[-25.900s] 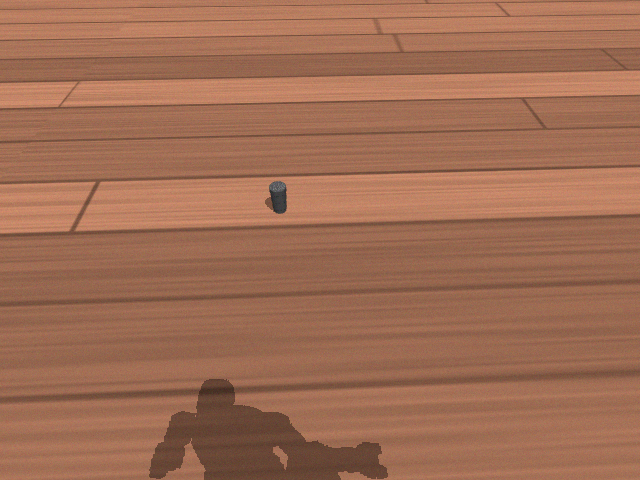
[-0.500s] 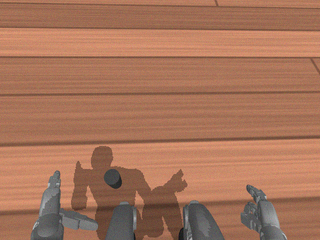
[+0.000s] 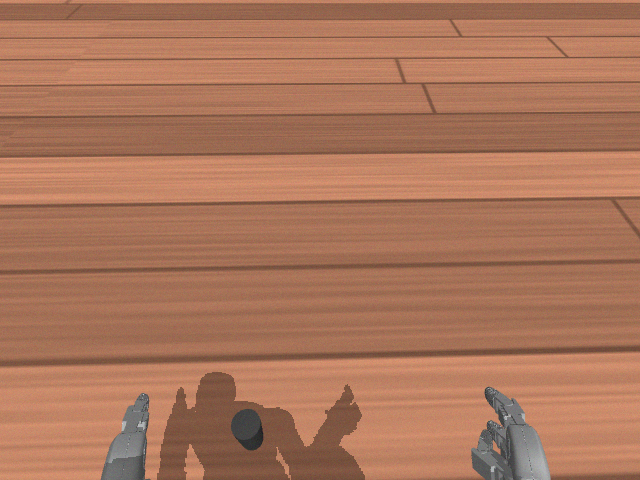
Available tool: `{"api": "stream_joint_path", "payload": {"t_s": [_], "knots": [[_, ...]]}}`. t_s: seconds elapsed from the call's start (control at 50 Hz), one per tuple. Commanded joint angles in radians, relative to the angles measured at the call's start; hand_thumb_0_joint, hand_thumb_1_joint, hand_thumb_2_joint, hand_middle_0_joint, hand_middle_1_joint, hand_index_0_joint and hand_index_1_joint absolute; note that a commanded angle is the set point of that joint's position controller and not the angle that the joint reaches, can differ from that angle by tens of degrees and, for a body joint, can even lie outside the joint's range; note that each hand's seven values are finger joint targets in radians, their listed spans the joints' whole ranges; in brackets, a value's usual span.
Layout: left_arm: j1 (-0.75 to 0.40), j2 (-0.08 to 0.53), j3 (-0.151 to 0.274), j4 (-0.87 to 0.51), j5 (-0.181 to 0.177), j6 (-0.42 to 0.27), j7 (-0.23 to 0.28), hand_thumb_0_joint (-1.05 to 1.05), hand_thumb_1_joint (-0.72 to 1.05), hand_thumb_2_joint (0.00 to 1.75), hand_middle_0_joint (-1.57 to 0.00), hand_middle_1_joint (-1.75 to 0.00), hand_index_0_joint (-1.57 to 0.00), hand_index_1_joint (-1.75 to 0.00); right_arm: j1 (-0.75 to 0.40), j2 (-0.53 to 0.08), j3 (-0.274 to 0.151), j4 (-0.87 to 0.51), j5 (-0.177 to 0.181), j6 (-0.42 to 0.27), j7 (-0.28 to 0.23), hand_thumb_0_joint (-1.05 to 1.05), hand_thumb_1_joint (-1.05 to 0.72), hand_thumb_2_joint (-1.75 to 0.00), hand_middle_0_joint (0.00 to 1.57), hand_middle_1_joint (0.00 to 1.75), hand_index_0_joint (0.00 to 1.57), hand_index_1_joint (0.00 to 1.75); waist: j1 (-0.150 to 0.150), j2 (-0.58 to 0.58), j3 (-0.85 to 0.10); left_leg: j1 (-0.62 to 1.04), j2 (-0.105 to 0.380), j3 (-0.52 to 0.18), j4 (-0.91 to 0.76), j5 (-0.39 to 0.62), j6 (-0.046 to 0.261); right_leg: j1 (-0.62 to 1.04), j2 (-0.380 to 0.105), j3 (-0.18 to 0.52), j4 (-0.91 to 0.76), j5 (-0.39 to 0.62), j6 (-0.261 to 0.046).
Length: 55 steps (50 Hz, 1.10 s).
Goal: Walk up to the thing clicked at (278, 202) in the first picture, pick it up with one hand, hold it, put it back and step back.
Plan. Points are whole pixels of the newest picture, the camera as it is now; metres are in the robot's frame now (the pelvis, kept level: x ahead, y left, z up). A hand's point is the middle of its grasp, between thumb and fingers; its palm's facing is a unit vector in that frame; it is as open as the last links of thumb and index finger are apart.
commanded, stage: home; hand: left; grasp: from the side
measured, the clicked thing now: (249, 431) +0.37 +0.20 -0.65
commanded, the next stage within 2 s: stand in 1.52 s
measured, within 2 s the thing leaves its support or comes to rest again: neither
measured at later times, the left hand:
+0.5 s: hand (191, 477) +0.16 +0.17 -0.05, palm faces +0.11 -0.95 -0.29, open 17.6 cm
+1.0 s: hand out of the picture +0.15 +0.17 -0.05, palm faces +0.11 -0.95 -0.28, open 17.6 cm
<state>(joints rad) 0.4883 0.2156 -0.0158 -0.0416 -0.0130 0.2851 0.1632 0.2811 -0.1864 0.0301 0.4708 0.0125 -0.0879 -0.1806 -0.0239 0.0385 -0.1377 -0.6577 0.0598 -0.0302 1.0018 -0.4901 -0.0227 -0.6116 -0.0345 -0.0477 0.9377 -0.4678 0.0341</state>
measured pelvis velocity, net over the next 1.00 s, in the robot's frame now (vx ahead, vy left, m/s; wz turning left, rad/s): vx -0.02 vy -0.01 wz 0.00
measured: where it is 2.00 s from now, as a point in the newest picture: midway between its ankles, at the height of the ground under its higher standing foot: outside the picture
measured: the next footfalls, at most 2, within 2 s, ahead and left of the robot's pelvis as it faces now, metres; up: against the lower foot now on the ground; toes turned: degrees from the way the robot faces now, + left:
none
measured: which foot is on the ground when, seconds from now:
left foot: down 0.00-1.00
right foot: down 0.00-1.00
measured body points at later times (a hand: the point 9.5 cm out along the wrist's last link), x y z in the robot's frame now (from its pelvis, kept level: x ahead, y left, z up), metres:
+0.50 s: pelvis -0.01 -0.01 +0.00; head +0.00 -0.02 +0.45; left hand +0.15 +0.22 -0.03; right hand +0.14 -0.26 -0.07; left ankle +0.01 +0.13 -0.68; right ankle +0.00 -0.15 -0.68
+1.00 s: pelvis -0.02 -0.01 +0.00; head +0.00 -0.01 +0.45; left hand +0.15 +0.22 -0.03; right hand +0.15 -0.25 -0.06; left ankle +0.01 +0.13 -0.68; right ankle +0.00 -0.15 -0.68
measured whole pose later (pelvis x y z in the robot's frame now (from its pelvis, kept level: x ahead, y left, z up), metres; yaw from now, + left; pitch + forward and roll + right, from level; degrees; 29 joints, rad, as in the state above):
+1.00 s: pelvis -0.02 -0.01 +0.00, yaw +0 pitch +6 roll -2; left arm 0.46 0.20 -0.01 0.01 -0.01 0.25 0.14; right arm 0.28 -0.20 0.02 0.51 0.01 -0.13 -0.17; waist -0.02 0.03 -0.10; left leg -0.62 0.07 -0.03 0.96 -0.45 -0.04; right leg -0.59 -0.03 -0.05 0.92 -0.44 0.02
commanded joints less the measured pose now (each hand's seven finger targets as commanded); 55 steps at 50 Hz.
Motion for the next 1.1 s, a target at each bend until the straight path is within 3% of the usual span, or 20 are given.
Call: {"api": "stream_joint_path", "payload": {"t_s": [0.0, 0.04, 0.06, 0.08, 0.14, 0.22, 0.26, 0.3, 0.32, 0.4, 0.42, 0.46, 0.5, 0.58, 0.6, 0.62, 0.7, 0.76, 1.08], "knots": [[-0.035, 0.069, 0.037, -0.147, 0.016, -0.054, -0.005, 0.0, -0.6, 0.03, -0.04, -0.05, -0.04, -0.05, -0.056, -0.129, -0.051, -0.135, -0.008, -0.066, -0.012, 0.0, -0.9, -0.9, 0.2, 0.3, 0.2, 0.3, -0.013, 0.002, -0.036, 0.091, -0.041, 0.018, -0.189, 0.23, 0.015, 0.039, 0.056, -0.036, -0.14, 0.192, -0.039], [-0.113, 0.103, 0.059, -0.242, 0.015, -0.066, 0.0, 0.0, -0.59, 0.03, -0.05, -0.05, -0.04, -0.05, -0.062, -0.137, -0.058, -0.136, -0.009, -0.073, -0.013, 0.0, -0.9, -0.9, 0.2, 0.3, 0.2, 0.3, -0.009, 0.05, -0.071, 0.118, -0.037, 0.012, -0.211, 0.202, 0.011, 0.049, 0.058, -0.04, -0.144, 0.165, -0.041], [-0.089, 0.099, 0.058, -0.186, 0.019, -0.063, -0.001, 0.0, -0.6, 0.03, -0.04, -0.05, -0.04, -0.05, -0.064, -0.135, -0.054, -0.127, -0.009, -0.075, -0.013, 0.0, -0.9, -0.9, 0.2, 0.3, 0.2, 0.3, -0.009, 0.041, -0.054, 0.113, -0.037, 0.007, -0.219, 0.183, 0.011, 0.045, 0.06, -0.041, -0.147, 0.148, -0.041], [-0.095, 0.1, 0.055, -0.217, 0.016, -0.064, -0.003, 0.0, -0.59, 0.03, -0.05, -0.05, -0.04, -0.05, -0.067, -0.141, -0.058, -0.133, -0.008, -0.077, -0.011, 0.0, -0.9, -0.9, 0.2, 0.3, 0.2, 0.3, -0.009, 0.045, -0.061, 0.115, -0.037, 0.008, -0.22, 0.18, 0.012, 0.051, 0.058, -0.042, -0.15, 0.148, -0.041], [-0.01, 0.076, 0.057, -0.115, 0.015, -0.059, -0.006, 0.0, -0.61, 0.02, -0.04, -0.05, -0.04, -0.05, -0.059, -0.127, -0.048, -0.118, -0.01, -0.077, -0.009, 0.0, -0.9, -0.9, 0.2, 0.3, 0.2, 0.3, -0.002, 0.002, -0.045, 0.102, -0.041, 0.015, -0.204, 0.224, 0.013, 0.066, 0.059, -0.04, -0.156, 0.181, -0.039], [-0.079, 0.106, 0.07, -0.199, 0.015, -0.073, -0.007, 0.0, -0.59, 0.03, -0.05, -0.05, -0.05, -0.05, -0.071, -0.137, -0.056, -0.128, -0.008, -0.078, -0.008, 0.0, -0.9, -0.9, 0.2, 0.3, 0.2, 0.3, 0.006, 0.033, -0.058, 0.103, -0.045, 0.024, -0.212, 0.193, 0.013, 0.063, 0.055, -0.035, -0.169, 0.161, -0.038], [-0.023, 0.072, 0.055, -0.097, 0.015, -0.066, -0.013, 0.0, -0.6, 0.03, -0.04, -0.05, -0.04, -0.05, -0.072, -0.127, -0.047, -0.124, -0.007, -0.079, -0.007, 0.0, -0.9, -0.9, 0.2, 0.3, 0.2, 0.3, -0.006, -0.023, -0.023, 0.087, -0.044, 0.024, -0.211, 0.161, 0.019, 0.051, 0.056, -0.034, -0.182, 0.129, -0.034], [-0.085, 0.099, 0.065, -0.196, 0.011, -0.079, -0.012, 0.0, -0.58, 0.04, -0.05, -0.05, -0.05, -0.05, -0.071, -0.133, -0.055, -0.129, -0.007, -0.081, -0.007, 0.0, -0.9, -0.9, 0.2, 0.3, 0.2, 0.3, 0.002, 0.01, -0.052, 0.097, -0.049, 0.032, -0.206, 0.169, 0.019, 0.062, 0.049, -0.026, -0.186, 0.144, -0.034], [-0.065, 0.11, 0.079, -0.174, 0.013, -0.078, -0.011, 0.0, -0.58, 0.04, -0.05, -0.05, -0.05, -0.05, -0.072, -0.132, -0.055, -0.126, -0.008, -0.081, -0.01, 0.0, -0.9, -0.9, 0.2, 0.3, 0.2, 0.3, 0.005, 0.008, -0.064, 0.1, -0.049, 0.031, -0.2, 0.187, 0.019, 0.072, 0.05, -0.027, -0.184, 0.159, -0.033], [-0.043, 0.089, 0.066, -0.131, 0.012, -0.079, -0.016, 0.0, -0.58, 0.04, -0.05, -0.05, -0.05, -0.05, -0.07, -0.124, -0.05, -0.121, -0.007, -0.083, -0.008, 0.0, -0.9, -0.9, 0.2, 0.3, 0.2, 0.3, 0.003, -0.022, -0.04, 0.085, -0.053, 0.041, -0.189, 0.171, 0.025, 0.064, 0.044, -0.017, -0.197, 0.157, -0.026], [-0.063, 0.106, 0.075, -0.172, 0.014, -0.083, -0.015, 0.0, -0.58, 0.04, -0.05, -0.05, -0.05, -0.05, -0.072, -0.131, -0.056, -0.127, -0.008, -0.085, -0.011, 0.0, -0.9, -0.9, 0.2, 0.3, 0.2, 0.3, 0.0, -0.017, -0.081, 0.102, -0.052, 0.043, -0.183, 0.19, 0.025, 0.077, 0.042, -0.013, -0.197, 0.176, -0.026], [-0.033, 0.072, 0.052, -0.092, 0.014, -0.077, -0.019, 0.0, -0.57, 0.05, -0.05, -0.05, -0.05, -0.05, -0.078, -0.126, -0.049, -0.117, -0.006, -0.087, -0.007, 0.0, -0.9, -0.9, 0.2, 0.3, 0.2, 0.3, -0.007, -0.04, -0.01, 0.076, -0.052, 0.042, -0.196, 0.135, 0.027, 0.044, 0.045, -0.017, -0.204, 0.12, -0.026], [-0.092, 0.115, 0.081, -0.194, 0.013, -0.089, -0.015, 0.0, -0.57, 0.05, -0.05, -0.05, -0.05, -0.05, -0.074, -0.131, -0.055, -0.122, -0.007, -0.088, -0.01, 0.0, -0.9, -0.9, 0.2, 0.3, 0.2, 0.3, 0.004, 0.004, -0.067, 0.099, -0.052, 0.043, -0.198, 0.143, 0.024, 0.061, 0.042, -0.012, -0.202, 0.124, -0.03], [-0.041, 0.076, 0.06, -0.116, 0.012, -0.081, -0.019, 0.0, -0.57, 0.04, -0.05, -0.05, -0.05, -0.05, -0.073, -0.127, -0.051, -0.111, -0.007, -0.095, -0.01, 0.0, -0.9, -0.9, 0.2, 0.3, 0.2, 0.3, -0.005, -0.031, -0.039, 0.095, -0.047, 0.039, -0.198, 0.154, 0.025, 0.053, 0.048, -0.017, -0.194, 0.136, -0.029], [-0.044, 0.076, 0.057, -0.116, 0.012, -0.082, -0.018, 0.0, -0.57, 0.05, -0.05, -0.05, -0.05, -0.05, -0.076, -0.127, -0.05, -0.111, -0.005, -0.095, -0.008, 0.0, -0.9, -0.9, 0.2, 0.3, 0.2, 0.3, 0.0, -0.027, -0.026, 0.089, -0.047, 0.037, -0.207, 0.138, 0.024, 0.05, 0.048, -0.021, -0.195, 0.116, -0.032], [-0.079, 0.109, 0.081, -0.182, 0.013, -0.089, -0.015, 0.0, -0.58, 0.04, -0.05, -0.05, -0.05, -0.05, -0.073, -0.133, -0.056, -0.118, -0.007, -0.094, -0.011, 0.0, -0.9, -0.9, 0.2, 0.3, 0.2, 0.3, 0.006, 0.004, -0.069, 0.104, -0.048, 0.04, -0.201, 0.153, 0.023, 0.063, 0.046, -0.015, -0.192, 0.132, -0.032], [-0.044, 0.088, 0.068, -0.131, 0.014, -0.082, -0.019, 0.0, -0.56, 0.05, -0.05, -0.05, -0.05, -0.05, -0.068, -0.135, -0.059, -0.118, -0.009, -0.1, -0.014, 0.0, -0.9, -0.9, 0.2, 0.3, 0.2, 0.3, -0.005, -0.027, -0.054, 0.104, -0.05, 0.047, -0.18, 0.203, 0.025, 0.065, 0.044, -0.012, -0.194, 0.193, -0.025], [-0.077, 0.099, 0.073, -0.166, 0.013, -0.088, -0.018, 0.0, -0.57, 0.04, -0.05, -0.05, -0.05, -0.05, -0.078, -0.131, -0.055, -0.115, -0.008, -0.1, -0.012, 0.0, -0.9, -0.9, 0.2, 0.3, 0.2, 0.3, 0.004, -0.011, -0.03, 0.093, -0.051, 0.044, -0.197, 0.152, 0.025, 0.058, 0.042, -0.012, -0.203, 0.132, -0.029], [-0.047, 0.078, 0.053, -0.148, 0.013, -0.086, -0.019, 0.0, -0.57, 0.04, -0.05, -0.05, -0.05, -0.05, -0.074, -0.133, -0.056, -0.117, -0.008, -0.107, -0.007, 0.0, -0.9, -0.9, 0.2, 0.3, 0.2, 0.3, 0.006, -0.002, -0.029, 0.098, -0.043, 0.032, -0.216, 0.145, 0.02, 0.046, 0.054, -0.028, -0.184, 0.119, -0.037]]}}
